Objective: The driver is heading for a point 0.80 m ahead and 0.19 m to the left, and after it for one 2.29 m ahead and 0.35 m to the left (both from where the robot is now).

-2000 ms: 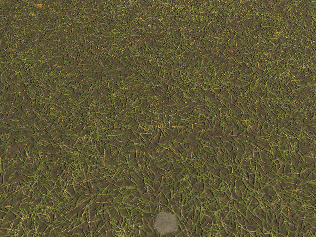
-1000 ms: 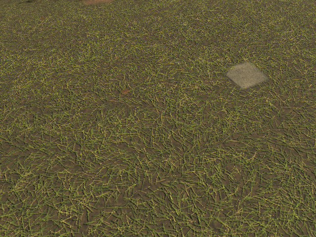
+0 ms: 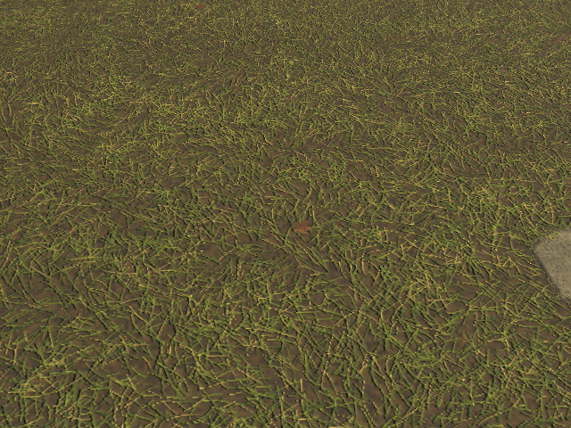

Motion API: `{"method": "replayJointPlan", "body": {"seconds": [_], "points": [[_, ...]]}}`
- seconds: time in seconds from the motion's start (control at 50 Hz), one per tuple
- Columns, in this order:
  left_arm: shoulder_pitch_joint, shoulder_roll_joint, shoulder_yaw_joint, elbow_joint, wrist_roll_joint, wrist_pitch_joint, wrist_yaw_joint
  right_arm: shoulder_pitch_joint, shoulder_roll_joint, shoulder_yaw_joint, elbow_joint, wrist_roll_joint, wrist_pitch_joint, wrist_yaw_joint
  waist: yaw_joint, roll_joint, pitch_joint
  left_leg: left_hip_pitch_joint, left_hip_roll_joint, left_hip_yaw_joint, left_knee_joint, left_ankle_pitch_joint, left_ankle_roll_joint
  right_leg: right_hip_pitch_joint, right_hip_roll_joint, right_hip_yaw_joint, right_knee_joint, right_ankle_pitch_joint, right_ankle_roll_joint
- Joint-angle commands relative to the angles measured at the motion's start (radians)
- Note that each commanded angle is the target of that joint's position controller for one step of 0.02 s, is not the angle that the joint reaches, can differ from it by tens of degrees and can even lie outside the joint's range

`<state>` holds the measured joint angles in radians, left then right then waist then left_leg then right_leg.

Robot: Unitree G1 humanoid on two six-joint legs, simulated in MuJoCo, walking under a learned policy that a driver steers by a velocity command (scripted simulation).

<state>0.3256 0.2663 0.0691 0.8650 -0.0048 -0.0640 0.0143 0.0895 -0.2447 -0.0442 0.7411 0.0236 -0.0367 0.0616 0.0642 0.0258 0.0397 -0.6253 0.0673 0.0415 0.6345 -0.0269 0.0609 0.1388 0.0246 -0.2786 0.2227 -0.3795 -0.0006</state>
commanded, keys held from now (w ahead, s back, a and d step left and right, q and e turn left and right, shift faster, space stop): w+q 0.72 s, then w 0.28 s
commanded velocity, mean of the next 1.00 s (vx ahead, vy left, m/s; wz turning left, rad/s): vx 0.50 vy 0.00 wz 0.51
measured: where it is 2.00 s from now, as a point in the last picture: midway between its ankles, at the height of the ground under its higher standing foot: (198, 205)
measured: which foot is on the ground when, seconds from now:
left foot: up 0.00-0.04, down 0.06-0.54, up 0.56-1.00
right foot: down 0.00-0.06, up 0.08-0.52, down 0.54-1.00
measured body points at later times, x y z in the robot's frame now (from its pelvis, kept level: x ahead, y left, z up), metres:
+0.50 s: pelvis +0.30 +0.01 +0.01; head +0.33 +0.03 +0.45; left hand +0.46 +0.31 -0.07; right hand +0.43 -0.26 -0.10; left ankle +0.17 +0.09 -0.73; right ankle +0.49 -0.08 -0.71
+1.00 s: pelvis +0.55 +0.10 +0.01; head +0.58 +0.13 +0.45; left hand +0.39 +0.34 -0.12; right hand +0.87 +0.05 -0.06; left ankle +0.61 +0.29 -0.71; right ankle +0.49 -0.07 -0.73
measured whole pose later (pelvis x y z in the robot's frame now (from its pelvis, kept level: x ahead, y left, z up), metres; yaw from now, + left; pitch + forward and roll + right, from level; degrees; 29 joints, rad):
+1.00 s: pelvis +0.55 +0.10 +0.01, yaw +31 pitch +2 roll -2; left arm 0.37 0.29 0.06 0.89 -0.03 -0.07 -0.01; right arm 0.06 -0.25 -0.04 0.60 0.02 -0.04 0.04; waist 0.11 0.03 0.03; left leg -0.57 0.05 0.00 0.59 -0.10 0.05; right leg 0.06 -0.02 -0.16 0.26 -0.36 0.02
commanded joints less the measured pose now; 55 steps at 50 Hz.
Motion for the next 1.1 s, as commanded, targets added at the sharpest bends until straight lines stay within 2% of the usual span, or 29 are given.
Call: {"method": "replayJointPlan", "body": {"seconds": [0.02,0.04,0.06,0.08,0.1,0.12,0.14,0.16,0.18,0.26,0.36,0.46,0.5,0.52,0.54,0.56,0.58,0.6,0.64,0.68,0.78,0.86,0.94,0.98,1.02,1.04,1.06,1.08,1.1], "points": [[-0.01,0.215,0.051,-0.052,-0.01,0.019,0.016,0.004,-0.124,-0.043,-0.1,0.007,-0.01,0.01,-0.079,-0.122,-0.04,0.096,-0.096,0.092,0.004,-0.146,0.06,0.028,-0.306,0.045,0.223,1.19,-0.113],[-0.025,0.226,0.051,-0.057,-0.013,0.026,0.019,0.127,-0.173,-0.069,-0.077,0.01,-0.007,0.002,-0.15,-0.128,-0.11,0.271,-0.132,0.092,-0.023,-0.154,0.092,-0.025,-0.29,0.038,0.396,1.217,-0.096],[-0.046,0.22,0.045,-0.068,-0.015,0.021,0.023,0.297,-0.235,-0.103,-0.038,0.008,-0.001,-0.016,-0.245,-0.087,-0.191,0.56,-0.128,0.02,-0.103,-0.101,0.138,-0.201,-0.249,0.029,0.65,1.041,-0.055],[0.041,0.076,0.003,-0.11,0.027,-0.001,0.009,0.343,-0.341,-0.125,-0.025,0.006,0.005,-0.037,-0.162,0.171,-0.279,0.94,0.133,-0.433,-0.092,-0.118,0.278,-0.641,-0.101,0.063,1.019,0.133,0.009],[0.017,0.074,-0.014,-0.141,0.004,-0.049,-0.006,0.344,-0.325,-0.111,-0.061,-0.002,-0.012,-0.031,-0.158,0.143,-0.443,1.091,0.282,-0.912,-0.282,-0.287,0.423,-0.858,0.041,0.315,1.222,-0.241,0.017],[-0.126,0.151,0.007,-0.172,-0.038,-0.077,-0.019,0.332,-0.249,-0.091,-0.054,-0.012,-0.022,-0.027,-0.208,0.049,-0.337,1.029,0.252,-0.787,-0.343,-0.265,0.348,-0.958,-0.025,0.392,1.224,-0.151,-0.008],[-0.157,0.146,0.003,-0.189,-0.043,-0.091,-0.02,0.272,-0.216,-0.082,-0.056,-0.007,-0.03,-0.027,-0.168,0.007,-0.21,0.877,0.212,-0.64,-0.348,-0.194,0.306,-0.96,-0.07,0.382,1.135,-0.056,-0.025],[-0.149,0.141,0.005,-0.174,-0.019,-0.092,-0.012,0.196,-0.183,-0.072,-0.07,-0.003,-0.033,-0.028,-0.113,-0.053,-0.134,0.718,0.164,-0.528,-0.353,-0.091,0.27,-0.9,-0.111,0.374,1.04,0.001,-0.019],[-0.131,0.154,0.014,-0.166,0.001,-0.082,-0.008,0.147,-0.152,-0.061,-0.088,-0.01,-0.035,-0.032,-0.077,-0.038,-0.099,0.604,0.129,-0.453,-0.373,0.001,0.256,-0.826,-0.136,0.375,0.975,0.04,-0.008],[-0.125,0.114,0.008,-0.181,0.022,-0.039,-0.007,0.144,-0.182,-0.067,-0.099,-0.012,-0.037,-0.053,-0.042,-0.005,-0.063,0.409,0.072,-0.331,-0.419,0.166,0.25,-0.741,-0.138,0.336,0.805,0.133,0.058],[-0.322,0.073,-0.015,-0.233,0.012,-0.044,-0.017,0.214,-0.209,-0.075,-0.08,-0.002,-0.02,-0.075,-0.123,0.052,-0.039,0.338,-0.005,-0.264,-0.387,0.015,0.167,-0.649,-0.057,0.31,0.405,0.45,0.082],[-0.355,0.137,0.008,-0.253,-0.006,-0.064,-0.037,0.261,-0.199,-0.074,-0.064,0.004,-0.008,-0.082,-0.12,0.09,-0.048,0.462,0.065,-0.417,-0.27,-0.097,0.136,-0.603,-0.037,0.365,0.277,0.393,0.041],[-0.262,0.157,0.024,-0.231,-0.007,-0.074,-0.037,0.234,-0.188,-0.073,-0.074,0.0,-0.003,-0.083,-0.062,0.114,-0.065,0.47,0.059,-0.448,-0.189,-0.065,0.109,-0.491,-0.033,0.347,0.24,0.328,0.0],[-0.162,0.185,0.039,-0.211,0.004,-0.08,-0.031,0.232,-0.15,-0.059,-0.081,-0.005,-0.004,-0.08,-0.011,0.097,-0.131,0.437,0.006,-0.412,-0.059,-0.031,0.076,-0.327,-0.064,0.36,0.228,0.319,-0.035],[-0.017,0.239,0.052,-0.2,0.02,-0.08,-0.022,0.255,-0.086,-0.035,-0.099,-0.022,-0.006,-0.076,0.037,-0.033,-0.28,0.319,-0.064,-0.321,0.229,-0.195,0.037,-0.071,-0.239,0.534,0.239,0.249,-0.093],[0.051,0.316,0.07,-0.164,0.03,-0.066,-0.029,0.407,-0.039,-0.019,-0.131,0.015,-0.017,-0.075,-0.04,-0.392,-0.373,-0.046,-0.185,-0.21,0.552,-0.595,-0.024,0.204,-0.453,1.041,0.118,0.008,-0.267],[0.026,0.214,0.051,-0.179,0.006,-0.062,-0.034,0.388,-0.156,-0.037,-0.099,0.028,-0.016,-0.079,-0.009,-0.266,-0.303,-0.169,-0.098,-0.238,0.684,-0.538,-0.039,0.165,-0.453,1.103,0.072,-0.232,-0.254],[-0.017,0.151,0.033,-0.189,0.002,-0.054,-0.028,0.268,-0.21,-0.053,-0.112,0.018,-0.009,-0.079,0.021,-0.168,-0.179,-0.193,-0.065,-0.213,0.707,-0.439,-0.043,0.049,-0.405,0.917,0.064,-0.194,-0.206],[-0.095,0.111,0.016,-0.184,0.017,-0.042,-0.025,0.178,-0.19,-0.057,-0.135,-0.006,-0.004,-0.078,-0.01,-0.102,-0.061,-0.133,-0.005,-0.188,0.635,-0.321,-0.05,-0.16,-0.317,0.677,0.039,0.074,-0.173],[-0.107,0.092,0.01,-0.171,0.018,-0.049,-0.02,0.194,-0.15,-0.056,-0.14,0.008,0.006,-0.066,-0.039,-0.146,-0.043,-0.065,0.029,-0.17,0.578,-0.279,-0.048,-0.239,-0.274,0.542,-0.006,0.187,-0.162],[-0.068,0.144,0.028,-0.118,0.01,-0.06,-0.023,0.128,-0.086,-0.035,-0.171,-0.004,0.016,-0.062,-0.039,-0.093,-0.021,-0.103,0.037,-0.156,0.386,-0.181,-0.067,-0.237,-0.288,0.398,-0.065,0.374,-0.21],[-0.058,0.168,0.029,-0.088,-0.006,-0.044,-0.024,0.019,-0.062,-0.017,-0.183,-0.007,-0.007,-0.04,-0.008,-0.083,0.007,-0.034,0.02,-0.089,0.121,-0.004,-0.057,-0.227,-0.25,0.276,-0.074,0.441,-0.188],[0.023,0.203,0.035,-0.037,-0.025,-0.021,-0.025,-0.093,-0.069,-0.012,-0.222,-0.001,-0.019,-0.021,0.019,-0.088,0.037,-0.002,-0.003,-0.035,-0.014,-0.036,-0.03,-0.14,-0.291,0.268,-0.047,0.492,-0.18],[0.024,0.221,0.038,-0.022,-0.034,-0.008,-0.023,-0.085,-0.094,-0.022,-0.229,-0.003,-0.02,-0.018,-0.01,-0.109,0.022,0.054,-0.03,-0.014,-0.064,-0.109,0.002,-0.085,-0.31,0.259,0.015,0.653,-0.164],[0.004,0.229,0.035,-0.012,-0.04,0.004,-0.016,0.105,-0.15,-0.056,-0.176,-0.013,-0.017,-0.024,-0.132,-0.115,-0.099,0.353,-0.094,0.037,-0.148,-0.064,0.053,-0.11,-0.267,0.193,0.248,0.93,-0.123],[0.014,0.192,0.018,-0.014,-0.03,0.002,-0.012,0.256,-0.202,-0.081,-0.131,-0.017,-0.012,-0.037,-0.198,-0.095,-0.197,0.631,-0.045,-0.025,-0.12,-0.032,0.084,-0.273,-0.223,0.176,0.458,0.814,-0.087],[0.07,0.083,-0.021,-0.058,-0.002,-0.012,-0.021,0.371,-0.311,-0.101,-0.121,-0.039,-0.008,-0.053,-0.192,0.124,-0.35,1.01,0.246,-0.458,-0.13,-0.106,0.222,-0.664,-0.087,0.17,0.863,0.285,-0.019],[0.077,0.094,-0.023,-0.045,-0.015,-0.032,-0.025,0.378,-0.273,-0.085,-0.126,-0.03,-0.011,-0.051,-0.19,0.179,-0.465,1.03,0.364,-0.765,-0.279,-0.161,0.289,-0.791,-0.005,0.354,1.05,-0.218,-0.013],[0.002,0.177,0.006,-0.066,-0.048,-0.037,-0.03,0.327,-0.214,-0.065,-0.118,-0.028,-0.016,-0.046,-0.193,0.107,-0.308,0.91,0.329,-0.612,-0.298,-0.181,0.239,-0.879,-0.057,0.4,1.108,-0.178,-0.019]]}}
Next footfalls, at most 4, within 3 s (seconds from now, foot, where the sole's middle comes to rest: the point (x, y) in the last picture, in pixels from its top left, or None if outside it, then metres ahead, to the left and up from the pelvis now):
0.06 left None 0.21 0.10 -0.76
0.54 right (337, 401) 0.53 -0.06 -0.76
1.04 left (189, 342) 0.65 0.31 -0.76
1.58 right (244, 226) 1.01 0.21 -0.76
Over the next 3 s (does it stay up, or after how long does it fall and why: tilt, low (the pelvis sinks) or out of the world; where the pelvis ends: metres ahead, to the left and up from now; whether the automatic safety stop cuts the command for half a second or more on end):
stays up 1.60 0.38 -0.12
